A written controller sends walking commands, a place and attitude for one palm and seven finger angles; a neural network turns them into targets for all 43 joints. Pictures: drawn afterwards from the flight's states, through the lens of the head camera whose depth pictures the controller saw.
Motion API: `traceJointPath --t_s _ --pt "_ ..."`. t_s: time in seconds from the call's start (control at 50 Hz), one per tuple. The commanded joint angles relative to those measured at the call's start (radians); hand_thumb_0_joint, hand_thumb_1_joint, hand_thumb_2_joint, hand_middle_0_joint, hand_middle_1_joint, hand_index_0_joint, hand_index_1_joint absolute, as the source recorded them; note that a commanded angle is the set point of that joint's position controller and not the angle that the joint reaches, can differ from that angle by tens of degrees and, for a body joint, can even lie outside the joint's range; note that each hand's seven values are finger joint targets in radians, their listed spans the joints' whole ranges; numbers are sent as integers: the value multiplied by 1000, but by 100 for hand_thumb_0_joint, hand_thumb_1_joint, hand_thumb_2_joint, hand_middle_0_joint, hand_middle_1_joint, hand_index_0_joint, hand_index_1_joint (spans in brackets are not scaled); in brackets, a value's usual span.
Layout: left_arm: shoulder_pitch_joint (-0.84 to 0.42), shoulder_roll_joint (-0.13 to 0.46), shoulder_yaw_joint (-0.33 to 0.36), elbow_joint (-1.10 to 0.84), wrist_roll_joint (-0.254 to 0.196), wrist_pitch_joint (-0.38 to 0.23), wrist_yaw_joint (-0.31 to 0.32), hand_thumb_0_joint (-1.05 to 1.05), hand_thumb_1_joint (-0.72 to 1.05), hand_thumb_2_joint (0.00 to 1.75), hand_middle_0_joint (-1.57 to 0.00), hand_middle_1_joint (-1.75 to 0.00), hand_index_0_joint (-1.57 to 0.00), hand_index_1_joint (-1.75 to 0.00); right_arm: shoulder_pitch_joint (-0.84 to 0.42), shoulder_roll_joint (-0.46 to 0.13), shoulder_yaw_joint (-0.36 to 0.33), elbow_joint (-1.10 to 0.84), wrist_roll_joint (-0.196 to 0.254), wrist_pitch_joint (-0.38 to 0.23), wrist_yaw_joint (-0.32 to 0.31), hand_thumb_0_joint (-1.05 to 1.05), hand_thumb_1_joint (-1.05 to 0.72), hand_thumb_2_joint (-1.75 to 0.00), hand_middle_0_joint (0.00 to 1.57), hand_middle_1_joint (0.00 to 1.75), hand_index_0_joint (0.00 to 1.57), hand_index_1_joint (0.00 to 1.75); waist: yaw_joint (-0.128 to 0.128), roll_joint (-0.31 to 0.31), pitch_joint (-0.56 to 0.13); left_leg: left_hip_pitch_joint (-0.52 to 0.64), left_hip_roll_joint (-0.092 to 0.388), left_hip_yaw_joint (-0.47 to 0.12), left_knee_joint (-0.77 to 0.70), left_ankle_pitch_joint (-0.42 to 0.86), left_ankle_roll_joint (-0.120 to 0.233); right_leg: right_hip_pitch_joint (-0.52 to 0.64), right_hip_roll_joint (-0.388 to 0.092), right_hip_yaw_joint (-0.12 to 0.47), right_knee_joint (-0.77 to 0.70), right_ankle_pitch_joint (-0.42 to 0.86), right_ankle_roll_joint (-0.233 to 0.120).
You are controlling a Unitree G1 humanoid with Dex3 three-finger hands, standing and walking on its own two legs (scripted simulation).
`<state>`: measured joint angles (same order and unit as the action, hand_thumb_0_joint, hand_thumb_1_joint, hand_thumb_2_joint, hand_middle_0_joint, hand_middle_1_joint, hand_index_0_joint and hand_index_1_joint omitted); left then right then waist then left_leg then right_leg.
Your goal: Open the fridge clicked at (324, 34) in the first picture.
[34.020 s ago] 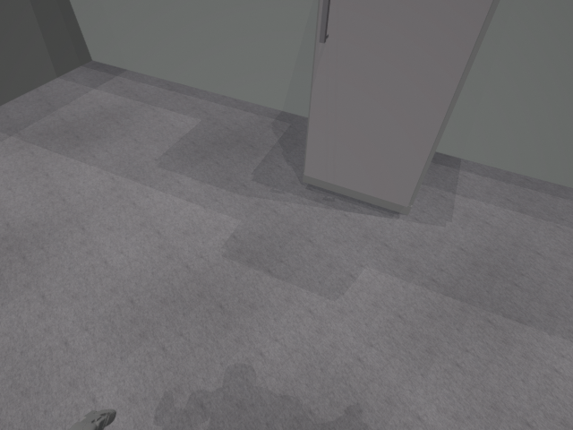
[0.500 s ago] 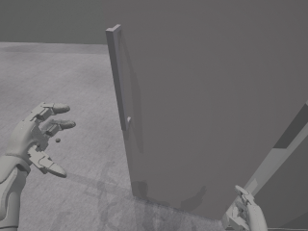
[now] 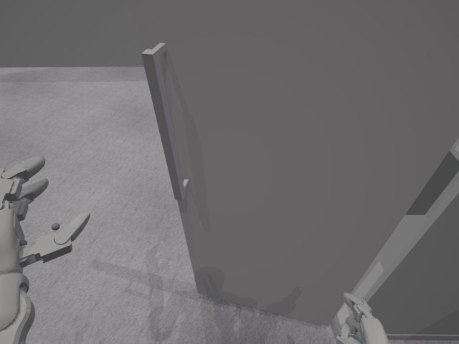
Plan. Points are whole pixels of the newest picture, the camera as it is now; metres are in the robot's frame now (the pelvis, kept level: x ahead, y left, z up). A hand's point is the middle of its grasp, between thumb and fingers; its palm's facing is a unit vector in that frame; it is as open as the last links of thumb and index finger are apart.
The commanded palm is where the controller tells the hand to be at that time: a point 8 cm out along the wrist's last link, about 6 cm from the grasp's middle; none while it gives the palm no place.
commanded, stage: draw the hand back to the body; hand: left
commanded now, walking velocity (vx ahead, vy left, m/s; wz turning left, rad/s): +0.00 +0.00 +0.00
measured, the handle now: (172, 134) +0.44 +0.18 +0.15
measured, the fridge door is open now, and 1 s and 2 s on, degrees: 77 77 77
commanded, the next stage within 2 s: step back with the hand held close in 0.56 s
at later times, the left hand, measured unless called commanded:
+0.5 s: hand (49, 247) +0.18 +0.27 +0.16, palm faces +0.53 -0.78 -0.34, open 7.5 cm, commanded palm +0.13 +0.30 +0.17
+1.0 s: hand (39, 260) +0.16 +0.27 +0.15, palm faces +0.38 -0.79 -0.48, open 7.4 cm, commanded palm +0.10 +0.32 +0.17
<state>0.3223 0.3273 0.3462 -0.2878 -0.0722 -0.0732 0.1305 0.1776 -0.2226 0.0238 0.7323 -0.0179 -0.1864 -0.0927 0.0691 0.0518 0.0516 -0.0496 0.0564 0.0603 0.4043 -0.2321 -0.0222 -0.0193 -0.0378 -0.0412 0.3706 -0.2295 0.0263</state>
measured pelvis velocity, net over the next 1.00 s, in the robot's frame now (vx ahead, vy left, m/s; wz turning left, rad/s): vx -0.04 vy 0.02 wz -0.02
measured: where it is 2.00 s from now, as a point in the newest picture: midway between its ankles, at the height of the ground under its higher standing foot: outside the picture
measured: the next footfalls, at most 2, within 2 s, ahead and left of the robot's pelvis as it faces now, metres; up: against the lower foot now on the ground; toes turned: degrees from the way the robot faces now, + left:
right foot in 1.50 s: -0.10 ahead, -0.10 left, +0.00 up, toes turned +3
left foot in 1.74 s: -0.14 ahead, +0.15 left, +0.00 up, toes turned +6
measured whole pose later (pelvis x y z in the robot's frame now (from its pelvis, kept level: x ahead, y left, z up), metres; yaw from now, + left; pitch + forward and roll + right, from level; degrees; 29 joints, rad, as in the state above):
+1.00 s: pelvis -0.04 +0.02 -0.01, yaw -1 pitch -2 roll +0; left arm 0.54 0.41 0.39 -0.48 -0.04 -0.15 0.14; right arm 0.19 -0.21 0.01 0.59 0.00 -0.09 -0.09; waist 0.01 0.02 0.04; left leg -0.28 0.04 0.09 0.55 -0.23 0.01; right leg -0.27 -0.06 0.00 0.53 -0.22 0.05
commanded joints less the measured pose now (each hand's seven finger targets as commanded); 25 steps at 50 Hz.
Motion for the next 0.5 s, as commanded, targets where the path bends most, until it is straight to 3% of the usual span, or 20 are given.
traceJointPath --t_s 0.0,0.16,0.24,0.34,0.4,0.48 --pt "-25 200 125 -241 2 -61 9 0 61 76 -21 -47 -21 -47 -151 -114 -50 -173 -2 -41 -8 0 -90 -90 20 30 20 30 15 27 -75 -18 -27 10 -61 229 23 -1 38 -12 -47 201 -32" --pt "29 211 133 -309 8 -73 14 0 90 90 -20 -30 -20 -30 -144 -115 -59 -185 -3 -45 -15 0 -90 -90 20 30 20 30 10 11 -65 0 -31 24 -38 222 32 -23 37 -5 -58 214 -28" --pt "-4 195 114 -291 10 -76 20 0 90 90 -20 -30 -20 -30 -139 -111 -58 -179 -3 -46 -23 0 -90 -90 20 30 20 30 0 -5 -46 1 -33 27 -40 188 35 -46 36 -5 -68 180 -22" --pt "-29 189 105 -284 13 -80 23 0 90 90 -20 -30 -20 -30 -144 -109 -56 -173 -3 -49 -27 0 -90 -90 20 30 20 30 1 17 -43 12 -36 24 -49 162 36 -53 35 -5 -76 142 -23" --pt "-6 192 111 -273 10 -81 21 0 90 90 -20 -30 -20 -30 -148 -108 -54 -172 -4 -52 -27 0 -90 -90 20 30 20 30 8 -11 -48 8 -33 20 -53 169 37 -41 36 -8 -72 151 -22" --pt "6 195 120 -270 9 -82 17 0 90 90 -20 -30 -20 -30 -151 -105 -52 -172 -5 -50 -24 0 -90 -90 20 30 20 30 11 1 -39 -1 -31 17 -58 159 34 -39 35 -6 -75 138 -24"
